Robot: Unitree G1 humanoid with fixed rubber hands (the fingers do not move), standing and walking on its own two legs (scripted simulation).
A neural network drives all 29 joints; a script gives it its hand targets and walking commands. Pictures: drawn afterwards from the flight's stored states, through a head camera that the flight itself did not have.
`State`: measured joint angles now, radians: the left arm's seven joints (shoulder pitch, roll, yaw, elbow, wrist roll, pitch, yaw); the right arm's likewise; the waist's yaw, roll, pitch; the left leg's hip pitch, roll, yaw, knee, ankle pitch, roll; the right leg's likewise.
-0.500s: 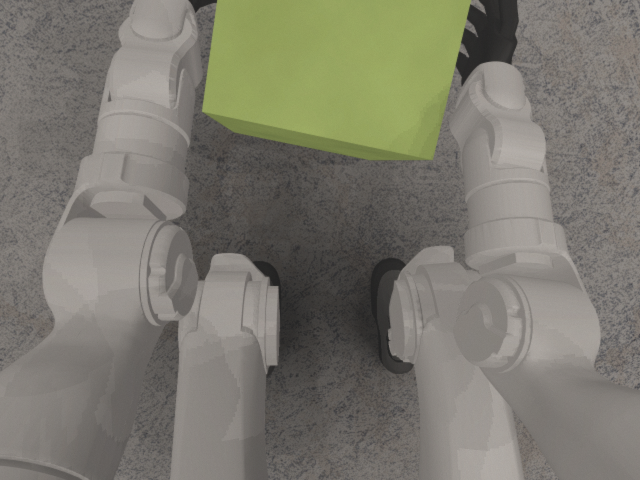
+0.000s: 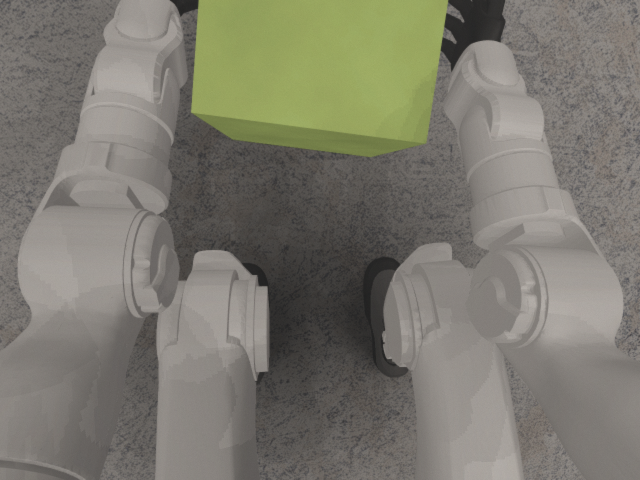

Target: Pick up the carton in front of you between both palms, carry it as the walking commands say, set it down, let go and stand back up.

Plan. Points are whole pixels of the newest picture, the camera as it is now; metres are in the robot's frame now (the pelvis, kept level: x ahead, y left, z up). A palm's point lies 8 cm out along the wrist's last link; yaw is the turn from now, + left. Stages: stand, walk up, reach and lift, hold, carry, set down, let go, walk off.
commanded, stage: set down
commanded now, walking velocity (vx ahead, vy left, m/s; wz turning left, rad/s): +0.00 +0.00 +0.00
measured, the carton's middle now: (315, 53) +0.53 +0.03 -0.23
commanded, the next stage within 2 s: let go in 1.96 s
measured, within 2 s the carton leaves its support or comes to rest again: rests again in 0.10 s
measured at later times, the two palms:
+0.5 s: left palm (169, 3) +0.55 +0.17 -0.17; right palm (477, 47) +0.53 -0.13 -0.16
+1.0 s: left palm out of the picture +0.55 +0.23 -0.16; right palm (500, 65) +0.52 -0.17 -0.17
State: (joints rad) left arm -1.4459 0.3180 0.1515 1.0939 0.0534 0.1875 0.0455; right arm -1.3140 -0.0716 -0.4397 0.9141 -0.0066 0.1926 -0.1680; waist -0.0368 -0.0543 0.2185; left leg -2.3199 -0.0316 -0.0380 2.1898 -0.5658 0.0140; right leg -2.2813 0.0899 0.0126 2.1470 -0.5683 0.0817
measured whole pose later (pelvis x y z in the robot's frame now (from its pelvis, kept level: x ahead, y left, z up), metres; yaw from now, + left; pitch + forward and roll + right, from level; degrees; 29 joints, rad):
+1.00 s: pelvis +0.00 +0.00 -0.01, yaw +0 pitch +36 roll -4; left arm -1.48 0.54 -0.03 1.17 -0.23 0.06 0.01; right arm -1.30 -0.23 -0.21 1.00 0.23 0.05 -0.16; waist -0.05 -0.03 0.35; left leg -2.27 -0.03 -0.04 2.23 -0.58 0.01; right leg -2.23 0.09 0.01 2.19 -0.59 0.08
